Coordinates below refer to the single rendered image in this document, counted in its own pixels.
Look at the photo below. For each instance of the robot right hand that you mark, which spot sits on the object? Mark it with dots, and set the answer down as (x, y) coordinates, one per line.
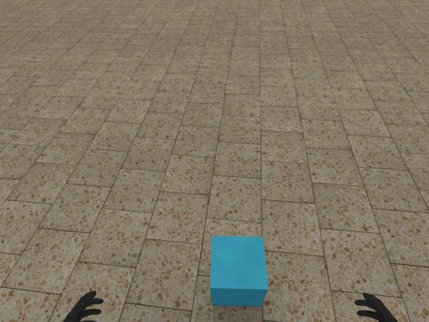
(382, 314)

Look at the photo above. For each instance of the carton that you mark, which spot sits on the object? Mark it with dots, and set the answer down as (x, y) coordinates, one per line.
(238, 275)

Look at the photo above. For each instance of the robot left hand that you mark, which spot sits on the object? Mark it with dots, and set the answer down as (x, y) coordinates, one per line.
(78, 312)

